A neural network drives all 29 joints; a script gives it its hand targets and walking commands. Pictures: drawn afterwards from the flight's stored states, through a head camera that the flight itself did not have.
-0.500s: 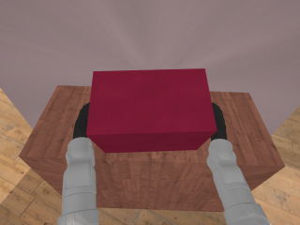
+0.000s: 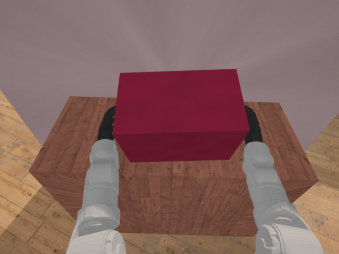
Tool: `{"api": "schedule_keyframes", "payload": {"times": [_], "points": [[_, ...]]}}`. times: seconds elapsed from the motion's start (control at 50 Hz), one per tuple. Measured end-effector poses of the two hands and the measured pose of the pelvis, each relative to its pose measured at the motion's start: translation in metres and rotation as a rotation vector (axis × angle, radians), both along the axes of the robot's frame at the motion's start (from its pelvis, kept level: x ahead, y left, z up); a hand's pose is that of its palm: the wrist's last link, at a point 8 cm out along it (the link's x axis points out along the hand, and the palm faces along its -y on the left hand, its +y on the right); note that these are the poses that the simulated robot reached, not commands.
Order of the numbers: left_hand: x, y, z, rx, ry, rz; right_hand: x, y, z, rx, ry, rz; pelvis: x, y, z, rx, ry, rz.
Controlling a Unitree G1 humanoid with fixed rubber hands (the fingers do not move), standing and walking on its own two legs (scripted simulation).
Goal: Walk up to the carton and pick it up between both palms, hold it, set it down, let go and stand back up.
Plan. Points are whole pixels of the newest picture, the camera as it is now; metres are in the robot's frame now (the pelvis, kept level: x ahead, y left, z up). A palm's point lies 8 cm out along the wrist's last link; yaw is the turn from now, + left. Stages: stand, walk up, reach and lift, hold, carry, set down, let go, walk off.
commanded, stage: set down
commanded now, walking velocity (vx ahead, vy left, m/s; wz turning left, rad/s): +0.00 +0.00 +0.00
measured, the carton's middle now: (178, 119) +0.42 -0.01 +0.10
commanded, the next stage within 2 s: none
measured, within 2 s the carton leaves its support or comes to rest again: neither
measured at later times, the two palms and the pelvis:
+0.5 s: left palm (111, 132) +0.42 +0.16 +0.05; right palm (240, 130) +0.42 -0.19 +0.05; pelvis +0.03 +0.00 +0.00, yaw +2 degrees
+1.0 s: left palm (116, 144) +0.42 +0.16 +0.00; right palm (235, 140) +0.42 -0.19 +0.01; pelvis +0.03 +0.01 -0.01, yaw +0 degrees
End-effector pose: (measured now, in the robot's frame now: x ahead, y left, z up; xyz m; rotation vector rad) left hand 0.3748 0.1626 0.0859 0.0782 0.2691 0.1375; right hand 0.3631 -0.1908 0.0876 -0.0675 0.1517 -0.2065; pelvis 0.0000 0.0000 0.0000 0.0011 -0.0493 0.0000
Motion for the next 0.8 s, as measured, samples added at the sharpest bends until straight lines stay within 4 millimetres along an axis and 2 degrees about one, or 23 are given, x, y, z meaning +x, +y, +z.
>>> {"api": "schedule_keyframes", "payload": {"times": [0.2,0.42,0.62,0.8], "points": [[0.011,0.011,-0.015,-0.012,0.011,0.042,0.022,0.01,-0.008,0.015,0.02,0.044,0.001,-0.006,0.0,0.0,0.081,0.019],[0.039,0.007,-0.023,-0.01,-0.002,0.05,0.052,0.009,-0.023,0.021,0.014,0.011,0.022,-0.006,0.0,-0.003,0.191,0.039],[0.055,-0.006,-0.052,-0.033,0.037,0.016,0.053,-0.003,-0.052,0.014,0.057,-0.047,0.039,0.0,-0.001,-0.003,0.248,0.025],[0.057,-0.007,-0.075,-0.028,0.051,0.036,0.055,-0.001,-0.072,0.03,0.072,-0.061,0.041,0.007,-0.003,-0.01,0.341,0.009]]}}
